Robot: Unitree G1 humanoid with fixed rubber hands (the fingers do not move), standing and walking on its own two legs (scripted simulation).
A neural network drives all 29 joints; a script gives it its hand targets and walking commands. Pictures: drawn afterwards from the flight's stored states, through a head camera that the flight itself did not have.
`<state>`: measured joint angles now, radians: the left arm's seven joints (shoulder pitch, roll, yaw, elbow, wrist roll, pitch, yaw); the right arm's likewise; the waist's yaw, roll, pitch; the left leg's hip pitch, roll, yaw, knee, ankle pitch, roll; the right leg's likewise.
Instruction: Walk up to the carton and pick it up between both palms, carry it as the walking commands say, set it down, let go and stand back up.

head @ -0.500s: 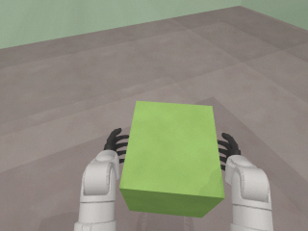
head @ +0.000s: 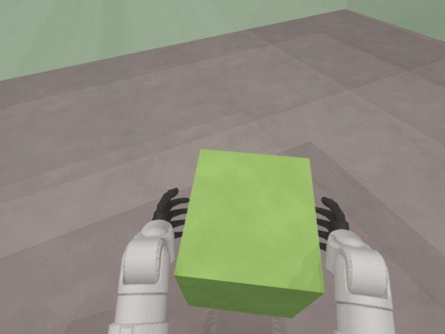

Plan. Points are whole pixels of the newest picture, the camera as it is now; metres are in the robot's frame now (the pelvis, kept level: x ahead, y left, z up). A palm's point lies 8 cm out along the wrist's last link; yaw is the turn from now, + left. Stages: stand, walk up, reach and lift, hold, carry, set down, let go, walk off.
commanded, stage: carry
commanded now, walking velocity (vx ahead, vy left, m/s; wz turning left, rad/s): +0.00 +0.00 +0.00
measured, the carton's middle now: (246, 234) +0.31 -0.01 -0.01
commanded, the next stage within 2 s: none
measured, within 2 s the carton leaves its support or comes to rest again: neither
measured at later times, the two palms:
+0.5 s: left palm (179, 235) +0.27 +0.11 +0.07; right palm (356, 244) +0.26 -0.19 +0.06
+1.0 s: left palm (177, 241) +0.25 +0.11 +0.08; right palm (358, 247) +0.25 -0.19 +0.07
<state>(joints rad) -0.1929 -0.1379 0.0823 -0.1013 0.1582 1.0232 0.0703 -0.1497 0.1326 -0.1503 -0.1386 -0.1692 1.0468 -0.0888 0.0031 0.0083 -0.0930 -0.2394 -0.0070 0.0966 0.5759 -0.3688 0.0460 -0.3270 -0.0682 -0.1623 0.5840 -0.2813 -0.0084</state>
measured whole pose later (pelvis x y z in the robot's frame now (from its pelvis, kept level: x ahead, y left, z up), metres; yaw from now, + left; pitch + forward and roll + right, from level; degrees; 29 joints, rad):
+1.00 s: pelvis -0.03 -0.03 +0.01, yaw +1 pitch +3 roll +0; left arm -0.23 -0.14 0.10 -0.04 0.17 0.98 0.08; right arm -0.20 0.14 -0.16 -0.07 -0.19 1.00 -0.10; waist 0.00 0.00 -0.10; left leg -0.29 0.04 0.06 0.53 -0.28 0.00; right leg -0.35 -0.02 -0.20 0.49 -0.19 -0.07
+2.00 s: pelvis -0.04 +0.00 +0.00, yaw +0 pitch +4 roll -1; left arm -0.21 -0.14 0.09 -0.10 0.17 0.97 0.09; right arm -0.19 0.14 -0.15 -0.12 -0.15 0.99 -0.11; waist 0.02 -0.03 -0.11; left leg -0.32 0.00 0.09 0.54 -0.29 0.05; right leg -0.38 -0.06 -0.18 0.48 -0.16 -0.02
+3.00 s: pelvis -0.06 +0.16 +0.00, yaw +1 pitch +5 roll +0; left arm -0.23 -0.15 0.08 -0.30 0.16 1.19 0.13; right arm -0.24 0.15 -0.12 -0.29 -0.12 1.21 -0.20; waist 0.00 -0.05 -0.03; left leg -0.44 0.04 0.09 0.60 -0.25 0.01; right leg -0.42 -0.22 -0.09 0.78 -0.50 0.11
